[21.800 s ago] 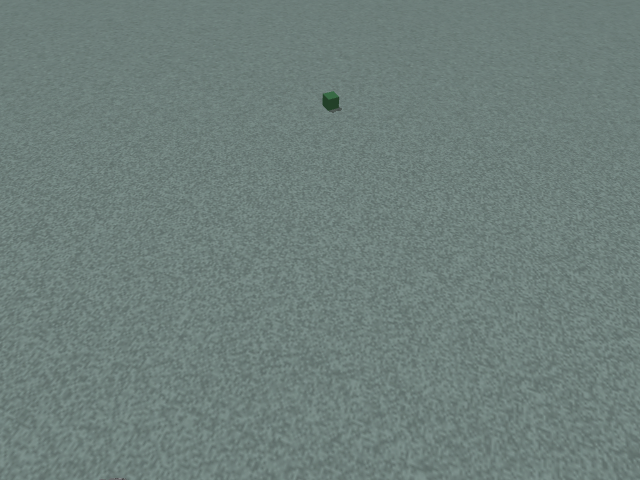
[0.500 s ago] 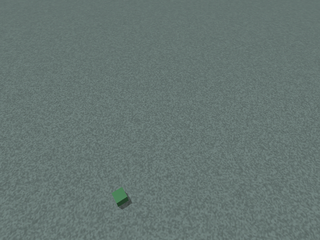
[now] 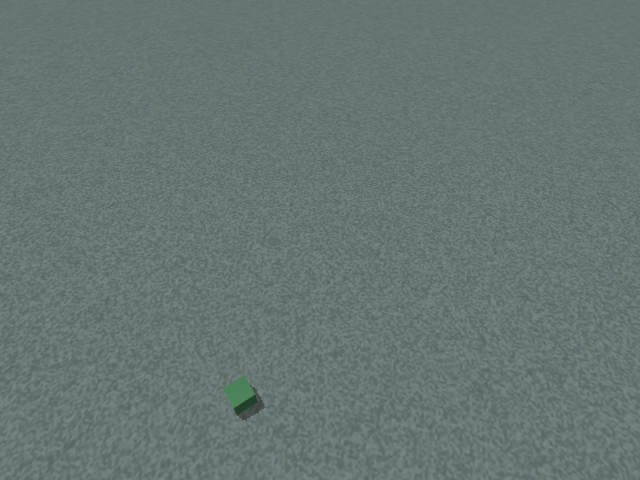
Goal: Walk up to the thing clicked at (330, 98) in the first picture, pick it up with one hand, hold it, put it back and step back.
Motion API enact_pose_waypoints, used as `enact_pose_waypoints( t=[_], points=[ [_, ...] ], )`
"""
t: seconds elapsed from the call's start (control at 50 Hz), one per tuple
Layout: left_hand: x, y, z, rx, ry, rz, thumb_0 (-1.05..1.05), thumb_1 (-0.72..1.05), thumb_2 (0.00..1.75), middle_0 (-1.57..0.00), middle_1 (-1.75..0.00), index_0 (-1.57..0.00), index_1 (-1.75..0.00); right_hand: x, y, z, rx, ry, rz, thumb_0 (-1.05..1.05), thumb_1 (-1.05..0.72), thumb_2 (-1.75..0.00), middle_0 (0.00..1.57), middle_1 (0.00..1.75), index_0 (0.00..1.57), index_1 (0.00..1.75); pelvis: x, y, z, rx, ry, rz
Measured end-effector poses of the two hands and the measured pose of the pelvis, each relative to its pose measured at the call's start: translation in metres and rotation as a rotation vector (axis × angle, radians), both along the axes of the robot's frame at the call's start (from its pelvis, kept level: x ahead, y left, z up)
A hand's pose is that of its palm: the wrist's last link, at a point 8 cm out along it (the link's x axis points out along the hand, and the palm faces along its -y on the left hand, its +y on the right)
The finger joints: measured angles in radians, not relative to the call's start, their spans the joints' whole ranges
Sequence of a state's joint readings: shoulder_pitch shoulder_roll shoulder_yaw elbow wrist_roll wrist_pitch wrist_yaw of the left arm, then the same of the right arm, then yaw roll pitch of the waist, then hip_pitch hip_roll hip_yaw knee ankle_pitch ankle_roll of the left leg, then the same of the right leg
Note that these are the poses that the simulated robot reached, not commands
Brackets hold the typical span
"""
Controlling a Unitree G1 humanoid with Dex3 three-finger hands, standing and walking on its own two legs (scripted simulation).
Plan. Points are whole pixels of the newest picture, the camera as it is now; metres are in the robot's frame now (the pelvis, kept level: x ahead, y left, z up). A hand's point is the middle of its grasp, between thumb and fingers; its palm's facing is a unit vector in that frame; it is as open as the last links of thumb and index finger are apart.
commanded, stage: stand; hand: left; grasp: from above
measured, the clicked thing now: (240, 395) +0.45 +0.24 -0.75
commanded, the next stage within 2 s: rise first in 0.58 s
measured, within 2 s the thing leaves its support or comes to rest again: neither
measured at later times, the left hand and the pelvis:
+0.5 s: hand out of the picture +0.08 +0.26 -0.16, palm faces -0.02 -0.94 -0.34, open 7.4 cm; pelvis +0.01 +0.00 +0.00, yaw +0 degrees
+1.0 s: hand (148, 459) +0.17 +0.26 -0.17, palm faces -0.03 -0.93 -0.38, open 10.2 cm; pelvis +0.00 +0.01 -0.03, yaw -1 degrees
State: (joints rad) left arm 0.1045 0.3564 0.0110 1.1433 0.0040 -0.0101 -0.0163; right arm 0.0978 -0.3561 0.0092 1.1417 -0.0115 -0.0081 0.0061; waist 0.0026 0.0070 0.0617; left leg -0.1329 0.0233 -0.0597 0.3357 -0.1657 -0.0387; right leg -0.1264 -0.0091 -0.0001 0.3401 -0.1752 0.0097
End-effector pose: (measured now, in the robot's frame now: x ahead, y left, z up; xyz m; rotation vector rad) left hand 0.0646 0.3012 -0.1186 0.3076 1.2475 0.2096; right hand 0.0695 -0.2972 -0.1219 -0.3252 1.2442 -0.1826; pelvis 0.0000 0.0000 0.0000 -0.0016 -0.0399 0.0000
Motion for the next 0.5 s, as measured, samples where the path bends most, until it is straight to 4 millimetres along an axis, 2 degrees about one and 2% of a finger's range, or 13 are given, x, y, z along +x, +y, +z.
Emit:
enact_pose_waypoints(
  t=[0.2,0.5],
  points=[
    [-0.004,0.001,0.000,0.003,0.014,0.006,0.00,0.90,0.90,-0.20,-0.30,-0.20,-0.30,0.003,0.001,-0.001,0.001,0.002,0.004,0.00,-0.90,-0.90,0.20,0.30,0.20,0.30,0.003,0.001,0.000,0.002,0.001,0.000],
    [0.006,-0.001,0.000,0.002,0.000,-0.005,0.00,0.90,0.90,-0.20,-0.30,-0.20,-0.30,0.007,-0.001,0.001,-0.003,0.003,0.001,0.00,-0.90,-0.90,0.20,0.30,0.20,0.30,0.008,0.000,0.000,-0.001,0.006,0.001]
  ],
)
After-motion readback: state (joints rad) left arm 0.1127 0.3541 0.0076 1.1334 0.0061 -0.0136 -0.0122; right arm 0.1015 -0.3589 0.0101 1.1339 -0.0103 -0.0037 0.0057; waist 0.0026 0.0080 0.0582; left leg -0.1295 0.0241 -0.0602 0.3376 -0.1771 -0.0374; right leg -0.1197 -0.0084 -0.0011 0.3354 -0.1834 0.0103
